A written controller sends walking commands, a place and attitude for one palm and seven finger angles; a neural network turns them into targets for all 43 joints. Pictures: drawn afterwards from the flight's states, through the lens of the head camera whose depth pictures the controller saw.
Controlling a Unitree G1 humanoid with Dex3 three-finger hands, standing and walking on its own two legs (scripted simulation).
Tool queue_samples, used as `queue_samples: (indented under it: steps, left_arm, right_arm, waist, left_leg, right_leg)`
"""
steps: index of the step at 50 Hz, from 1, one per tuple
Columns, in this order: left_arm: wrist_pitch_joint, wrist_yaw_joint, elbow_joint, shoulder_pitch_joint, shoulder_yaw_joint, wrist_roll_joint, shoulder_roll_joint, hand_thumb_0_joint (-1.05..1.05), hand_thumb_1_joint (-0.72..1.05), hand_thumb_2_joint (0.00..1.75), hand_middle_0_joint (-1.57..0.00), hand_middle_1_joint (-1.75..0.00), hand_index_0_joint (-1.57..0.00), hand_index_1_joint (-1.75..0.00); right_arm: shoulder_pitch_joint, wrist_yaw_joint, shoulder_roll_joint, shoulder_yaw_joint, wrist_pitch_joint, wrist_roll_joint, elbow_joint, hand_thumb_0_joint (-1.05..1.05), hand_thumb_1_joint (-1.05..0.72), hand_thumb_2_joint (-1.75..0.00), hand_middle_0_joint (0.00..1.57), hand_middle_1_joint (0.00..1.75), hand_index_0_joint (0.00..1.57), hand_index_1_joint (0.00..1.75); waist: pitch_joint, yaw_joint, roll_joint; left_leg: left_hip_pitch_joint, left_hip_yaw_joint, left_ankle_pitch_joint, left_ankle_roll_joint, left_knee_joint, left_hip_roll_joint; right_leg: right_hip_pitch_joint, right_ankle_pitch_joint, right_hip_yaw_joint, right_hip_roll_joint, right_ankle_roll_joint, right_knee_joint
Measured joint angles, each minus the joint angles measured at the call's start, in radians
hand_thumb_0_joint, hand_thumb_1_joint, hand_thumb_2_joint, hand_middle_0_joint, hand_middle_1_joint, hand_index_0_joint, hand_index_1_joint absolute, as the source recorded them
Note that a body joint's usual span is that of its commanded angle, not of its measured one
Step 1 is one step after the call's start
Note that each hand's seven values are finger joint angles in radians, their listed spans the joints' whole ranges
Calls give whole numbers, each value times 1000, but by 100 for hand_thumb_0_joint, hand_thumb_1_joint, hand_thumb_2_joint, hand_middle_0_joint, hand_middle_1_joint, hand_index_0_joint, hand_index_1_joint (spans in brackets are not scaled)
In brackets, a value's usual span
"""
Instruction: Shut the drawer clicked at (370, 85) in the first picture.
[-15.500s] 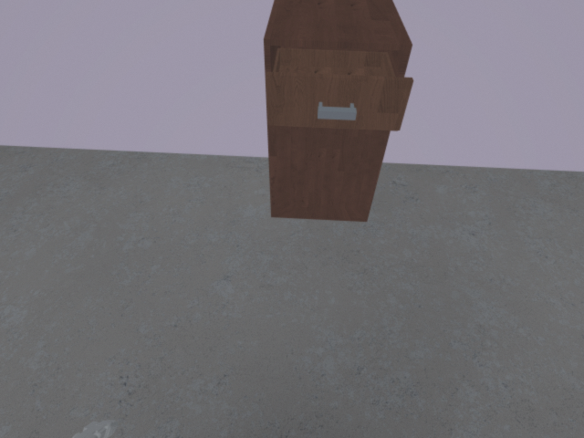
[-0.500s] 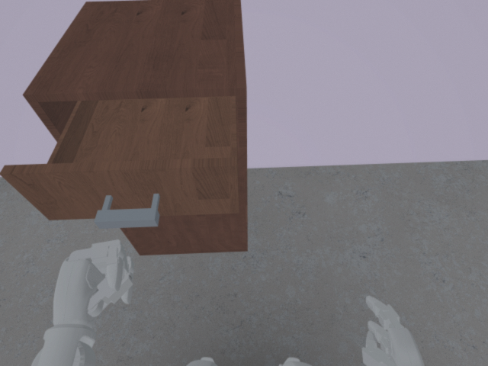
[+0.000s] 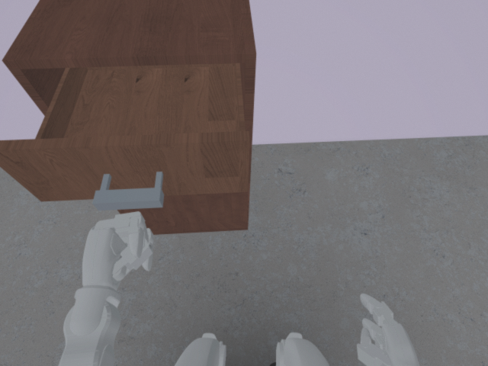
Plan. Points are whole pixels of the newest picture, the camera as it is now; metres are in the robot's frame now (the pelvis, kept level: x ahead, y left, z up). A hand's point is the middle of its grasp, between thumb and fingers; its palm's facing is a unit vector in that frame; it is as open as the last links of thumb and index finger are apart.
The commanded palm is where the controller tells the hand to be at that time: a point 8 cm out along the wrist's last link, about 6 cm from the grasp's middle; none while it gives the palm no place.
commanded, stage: bring the fist close to the handle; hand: left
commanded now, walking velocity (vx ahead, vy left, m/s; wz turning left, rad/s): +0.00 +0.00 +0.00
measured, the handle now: (131, 188) +0.39 +0.22 +0.02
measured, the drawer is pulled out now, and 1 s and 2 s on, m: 0.19 0.18 0.05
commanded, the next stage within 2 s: push the drawer shut in 0.54 s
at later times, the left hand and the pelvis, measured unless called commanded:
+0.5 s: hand (152, 240) +0.30 +0.17 +0.02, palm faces +0.09 -1.00 -0.02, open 3.2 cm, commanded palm +0.28 +0.22 +0.03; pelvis -0.01 +0.01 -0.01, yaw +0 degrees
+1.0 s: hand (151, 225) +0.33 +0.17 +0.01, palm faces +0.10 -0.99 -0.04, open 2.9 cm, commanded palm +0.32 +0.22 +0.03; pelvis -0.01 -0.01 -0.01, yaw +0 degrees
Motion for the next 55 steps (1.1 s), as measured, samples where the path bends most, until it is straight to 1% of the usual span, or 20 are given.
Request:
queue_samples:
  steps: [6, 11, 14, 17, 22, 27, 31, 34, 39, 48, 55]
  left_arm:
    - [-26, 39, 40, -63, -6, 26, -6, 1, 90, 90, -140, -160, -140, -160]
    - [-14, 48, 68, -104, -18, 40, -3, 1, 90, 90, -140, -160, -140, -160]
    - [-3, 61, 38, -95, -31, 41, -6, 1, 90, 90, -140, -160, -140, -160]
    - [-5, 78, 15, -81, -38, 44, -7, 1, 90, 90, -140, -160, -140, -160]
    - [-3, 91, 48, -91, -25, 50, -2, 1, 90, 90, -140, -160, -140, -160]
    - [7, 87, 64, -88, -28, 49, 7, 1, 90, 90, -140, -160, -140, -160]
    - [-13, 87, 49, -79, -38, 47, 4, 1, 90, 90, -140, -160, -140, -160]
    - [-27, 89, 58, -88, -32, 47, 3, 1, 90, 90, -140, -160, -140, -160]
    - [-22, 83, 124, -152, 0, 48, 20, 1, 90, 90, -140, -160, -140, -160]
    - [-34, 30, 199, -224, 38, 24, 47, -2, 82, 92, -140, -160, -140, -160]
    - [-36, 20, 277, -301, 60, 21, 60, -3, 80, 93, -140, -160, -140, -160]
  right_arm:
    - [-5, 11, 2, 3, 26, -7, -2, 1, -91, -90, 20, 30, 20, 30]
    - [-12, 13, 1, 1, 53, -6, -4, 1, -91, -90, 20, 30, 20, 30]
    - [-10, 13, 2, -3, 67, -4, -8, 1, -91, -90, 20, 30, 20, 30]
    - [-1, 11, 4, -3, 80, -3, -9, 1, -91, -90, 20, 30, 20, 30]
    - [7, 11, 5, 6, 98, 0, -10, 1, -91, -90, 20, 30, 20, 30]
    - [5, 8, 0, 5, 102, 2, -19, 1, -91, -90, 20, 30, 20, 30]
    - [1, 5, -5, 0, 98, -1, -18, 1, -91, -90, 20, 30, 20, 30]
    - [-4, 5, -5, 0, 100, -2, -14, 1, -91, -90, 20, 30, 20, 30]
    - [-18, 0, -5, 5, 104, -1, -5, 1, -91, -90, 20, 30, 20, 30]
    - [-21, -17, -6, 6, 98, 3, 29, 1, -91, -90, 20, 30, 20, 30]
    - [-17, -23, -8, 6, 89, 6, 55, 1, -91, -90, 20, 30, 20, 30]
  waist:
    - [-8, 2, -4]
    - [-7, 0, -5]
    - [-4, -1, 0]
    - [-9, 0, 1]
    - [-19, -3, -5]
    - [-13, -8, -5]
    - [-10, -8, -3]
    - [-13, -6, -5]
    - [-9, -10, -9]
    - [0, -6, -8]
    - [2, -13, -8]
  left_leg:
    - [-58, 5, -11, 8, 46, -4]
    - [-99, 7, -20, 12, 80, -3]
    - [-99, 8, -19, 14, 80, -1]
    - [-88, 11, -16, 15, 68, -1]
    - [-76, 9, -12, 15, 56, -1]
    - [-71, 1, -11, 10, 54, 1]
    - [-67, 0, -11, 8, 51, 2]
    - [-68, 0, -13, 6, 51, 3]
    - [-82, -5, -15, 1, 61, 3]
    - [-100, -14, -13, -7, 65, 5]
    - [-109, -20, -5, -10, 67, 6]
  right_leg:
    - [-57, -8, 3, -6, 7, 42]
    - [-96, -12, 4, -6, 10, 70]
    - [-95, -10, 5, -5, 12, 67]
    - [-85, -5, 9, -3, 14, 56]
    - [-73, -3, 7, -3, 12, 45]
    - [-65, -2, -1, -1, 8, 39]
    - [-61, -3, -2, 1, 6, 36]
    - [-64, -5, -1, 1, 4, 40]
    - [-78, -11, -6, 1, -2, 52]
    - [-93, -11, -16, 3, -9, 55]
    - [-99, -4, -22, 3, -13, 55]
